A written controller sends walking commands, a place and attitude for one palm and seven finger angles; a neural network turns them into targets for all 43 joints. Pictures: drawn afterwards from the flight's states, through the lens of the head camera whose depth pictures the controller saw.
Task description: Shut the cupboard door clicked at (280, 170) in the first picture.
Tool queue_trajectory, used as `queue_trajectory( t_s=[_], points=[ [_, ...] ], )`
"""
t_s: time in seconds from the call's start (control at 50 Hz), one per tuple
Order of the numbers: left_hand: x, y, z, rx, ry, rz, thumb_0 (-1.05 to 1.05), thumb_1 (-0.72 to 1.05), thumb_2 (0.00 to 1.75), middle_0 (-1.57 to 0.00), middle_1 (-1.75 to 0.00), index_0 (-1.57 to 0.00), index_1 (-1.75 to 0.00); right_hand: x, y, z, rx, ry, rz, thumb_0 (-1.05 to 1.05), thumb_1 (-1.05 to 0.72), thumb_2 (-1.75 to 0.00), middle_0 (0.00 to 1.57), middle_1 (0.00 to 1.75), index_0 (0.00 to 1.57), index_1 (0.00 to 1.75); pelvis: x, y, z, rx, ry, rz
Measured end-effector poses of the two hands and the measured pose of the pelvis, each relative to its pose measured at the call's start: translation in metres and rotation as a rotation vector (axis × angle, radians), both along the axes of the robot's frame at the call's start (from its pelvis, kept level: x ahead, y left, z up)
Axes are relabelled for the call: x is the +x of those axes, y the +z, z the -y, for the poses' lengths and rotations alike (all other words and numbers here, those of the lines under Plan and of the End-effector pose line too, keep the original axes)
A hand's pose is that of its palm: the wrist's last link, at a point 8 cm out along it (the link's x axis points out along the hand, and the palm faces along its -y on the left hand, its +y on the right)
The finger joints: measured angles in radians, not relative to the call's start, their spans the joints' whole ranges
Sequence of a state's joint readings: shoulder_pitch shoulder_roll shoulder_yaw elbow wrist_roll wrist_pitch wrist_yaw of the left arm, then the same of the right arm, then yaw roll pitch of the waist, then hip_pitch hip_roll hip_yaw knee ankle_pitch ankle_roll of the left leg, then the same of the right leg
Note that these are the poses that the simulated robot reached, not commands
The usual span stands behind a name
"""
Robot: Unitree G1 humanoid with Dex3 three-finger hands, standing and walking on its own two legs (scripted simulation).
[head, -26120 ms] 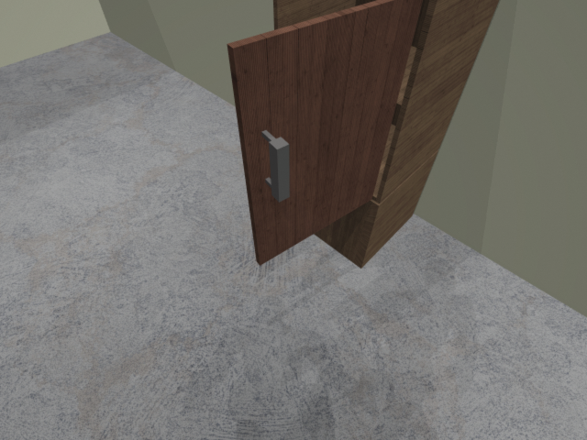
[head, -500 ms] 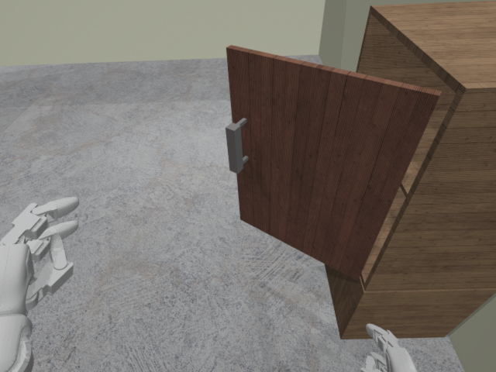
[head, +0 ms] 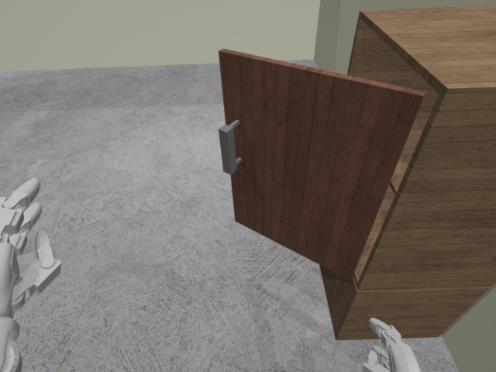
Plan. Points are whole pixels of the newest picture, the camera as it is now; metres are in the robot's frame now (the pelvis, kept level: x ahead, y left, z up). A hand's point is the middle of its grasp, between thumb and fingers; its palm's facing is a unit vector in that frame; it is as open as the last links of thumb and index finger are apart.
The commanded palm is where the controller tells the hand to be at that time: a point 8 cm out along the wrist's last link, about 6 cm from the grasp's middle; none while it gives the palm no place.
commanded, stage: step back with the hand held close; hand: left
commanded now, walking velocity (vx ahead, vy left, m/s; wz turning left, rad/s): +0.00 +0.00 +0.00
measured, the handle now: (233, 146) +0.66 +0.12 +0.01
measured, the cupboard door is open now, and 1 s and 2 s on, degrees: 55 55 55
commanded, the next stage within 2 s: stop stepping back and stand still in 1.50 s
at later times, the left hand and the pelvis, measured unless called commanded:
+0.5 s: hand (42, 274) +0.18 +0.28 +0.16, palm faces +0.36 -0.79 -0.50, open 7.4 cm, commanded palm +0.12 +0.31 +0.17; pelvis -0.03 +0.02 -0.01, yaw -2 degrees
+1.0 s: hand (1, 333) +0.11 +0.28 +0.16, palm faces +0.46 -0.76 -0.45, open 7.4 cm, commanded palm +0.04 +0.31 +0.17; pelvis -0.10 +0.01 -0.03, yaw +0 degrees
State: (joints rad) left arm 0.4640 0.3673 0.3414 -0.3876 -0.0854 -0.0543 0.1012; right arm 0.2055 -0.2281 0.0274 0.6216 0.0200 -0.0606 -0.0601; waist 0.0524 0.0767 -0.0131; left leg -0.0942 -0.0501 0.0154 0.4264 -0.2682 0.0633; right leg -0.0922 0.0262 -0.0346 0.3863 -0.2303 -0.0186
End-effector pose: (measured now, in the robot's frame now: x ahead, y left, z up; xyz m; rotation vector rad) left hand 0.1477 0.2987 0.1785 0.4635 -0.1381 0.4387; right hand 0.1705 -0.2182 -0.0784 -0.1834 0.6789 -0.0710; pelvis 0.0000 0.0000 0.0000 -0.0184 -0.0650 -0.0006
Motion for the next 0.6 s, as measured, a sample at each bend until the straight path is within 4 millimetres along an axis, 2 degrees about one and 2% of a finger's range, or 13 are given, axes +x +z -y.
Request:
queue_trajectory(
  t_s=[0.12, 0.26, 0.36, 0.48, 0.6],
  points=[
    [0.001, -0.002, -0.003, 0.027, 0.008, -0.016, 0.02, 0.89, 0.9, -0.21, -0.31, -0.21, -0.31, -0.006, -0.006, 0.008, 0.003, -0.024, -0.038, 0.02, -0.91, -0.9, 0.2, 0.3, 0.2, 0.3, -0.002, -0.001, 0.002, -0.006, -0.002, -0.038],
    [0.007, -0.015, -0.002, 0.034, -0.037, -0.056, 0.02, 0.89, 0.9, -0.21, -0.31, -0.21, -0.31, -0.02, -0.011, 0.023, -0.043, -0.093, -0.102, 0.02, -0.91, -0.9, 0.2, 0.3, 0.2, 0.3, -0.006, -0.004, -0.004, -0.005, -0.009, -0.081],
    [0.007, -0.011, -0.004, 0.072, -0.086, -0.045, 0.02, 0.89, 0.9, -0.21, -0.31, -0.21, -0.31, -0.029, -0.006, 0.026, -0.072, -0.134, -0.109, 0.02, -0.91, -0.9, 0.2, 0.3, 0.2, 0.3, -0.013, -0.006, -0.01, 0.001, -0.018, -0.089],
    [-0.004, -0.002, -0.015, 0.12, -0.111, 0.006, 0.02, 0.89, 0.9, -0.21, -0.31, -0.21, -0.31, -0.04, 0.003, 0.018, -0.084, -0.144, -0.079, 0.02, -0.91, -0.9, 0.2, 0.3, 0.2, 0.3, -0.028, -0.009, -0.017, 0.001, -0.031, -0.089],
    [-0.025, -0.006, -0.024, 0.121, -0.1, 0.039, 0.02, 0.89, 0.9, -0.21, -0.31, -0.21, -0.31, -0.057, 0.005, 0.007, -0.094, -0.122, -0.051, 0.02, -0.91, -0.9, 0.2, 0.3, 0.2, 0.3, -0.047, -0.013, -0.023, -0.002, -0.032, -0.083]
  ],
)
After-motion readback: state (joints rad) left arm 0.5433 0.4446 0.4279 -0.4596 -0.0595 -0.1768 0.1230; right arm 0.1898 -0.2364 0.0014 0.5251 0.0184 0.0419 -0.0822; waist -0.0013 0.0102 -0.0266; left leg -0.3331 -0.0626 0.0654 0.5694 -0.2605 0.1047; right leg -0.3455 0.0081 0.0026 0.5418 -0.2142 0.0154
